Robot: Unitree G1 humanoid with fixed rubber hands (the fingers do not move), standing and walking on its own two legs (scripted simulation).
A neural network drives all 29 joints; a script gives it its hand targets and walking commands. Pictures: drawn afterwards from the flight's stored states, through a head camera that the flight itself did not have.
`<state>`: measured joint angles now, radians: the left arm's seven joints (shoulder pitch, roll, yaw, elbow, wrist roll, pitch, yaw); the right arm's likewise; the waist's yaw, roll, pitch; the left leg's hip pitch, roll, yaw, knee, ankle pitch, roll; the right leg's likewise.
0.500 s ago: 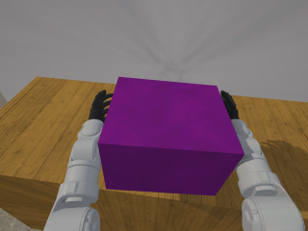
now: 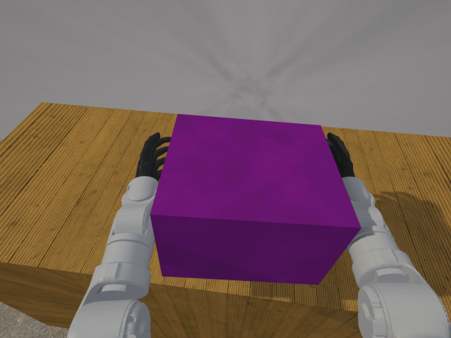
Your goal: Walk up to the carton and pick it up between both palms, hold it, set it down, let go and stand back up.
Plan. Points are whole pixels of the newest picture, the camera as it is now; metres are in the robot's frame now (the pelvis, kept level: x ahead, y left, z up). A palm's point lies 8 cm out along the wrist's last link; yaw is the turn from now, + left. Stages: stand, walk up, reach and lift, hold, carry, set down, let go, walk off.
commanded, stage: set down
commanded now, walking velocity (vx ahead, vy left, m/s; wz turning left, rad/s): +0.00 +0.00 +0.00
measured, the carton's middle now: (245, 196) +0.35 -0.01 +0.10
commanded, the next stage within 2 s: none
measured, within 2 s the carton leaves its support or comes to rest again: neither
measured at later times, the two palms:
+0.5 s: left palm (155, 181) +0.39 +0.16 +0.08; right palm (340, 177) +0.42 -0.19 +0.08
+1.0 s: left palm (165, 186) +0.41 +0.16 +0.03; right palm (336, 177) +0.44 -0.20 +0.05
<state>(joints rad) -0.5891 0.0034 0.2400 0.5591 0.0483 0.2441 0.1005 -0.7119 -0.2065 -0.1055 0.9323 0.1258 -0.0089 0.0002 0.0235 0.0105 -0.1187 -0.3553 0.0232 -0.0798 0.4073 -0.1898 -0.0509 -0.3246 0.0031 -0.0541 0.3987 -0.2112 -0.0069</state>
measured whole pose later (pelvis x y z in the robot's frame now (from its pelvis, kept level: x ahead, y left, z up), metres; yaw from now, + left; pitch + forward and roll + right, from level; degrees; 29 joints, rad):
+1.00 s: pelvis +0.02 -0.01 +0.00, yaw +0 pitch +14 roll +0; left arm -0.63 0.00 0.24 0.80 0.05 0.00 0.14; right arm -0.78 -0.22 -0.19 1.10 0.00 -0.22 0.07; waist 0.02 0.02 -0.11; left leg -0.46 0.03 -0.08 0.41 -0.20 -0.06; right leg -0.43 0.01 -0.05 0.40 -0.22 -0.02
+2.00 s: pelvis -0.01 -0.01 -0.01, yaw -1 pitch +24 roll -1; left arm -0.69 0.02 0.24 0.81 0.04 -0.05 0.22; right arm -0.85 -0.25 -0.15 1.12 0.12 -0.21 0.09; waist 0.02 0.03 -0.21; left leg -0.69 0.04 -0.08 0.40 -0.13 -0.06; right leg -0.67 0.02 -0.06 0.40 -0.16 -0.03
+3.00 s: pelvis -0.05 -0.01 -0.01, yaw -1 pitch +17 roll -1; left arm -0.32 0.06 0.10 0.43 -0.09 0.11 0.24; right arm -0.45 -0.39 -0.08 0.86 0.30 -0.13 0.19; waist 0.02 -0.01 -0.21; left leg -0.62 0.05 -0.08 0.40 -0.09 -0.07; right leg -0.59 0.03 -0.05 0.40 -0.10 -0.03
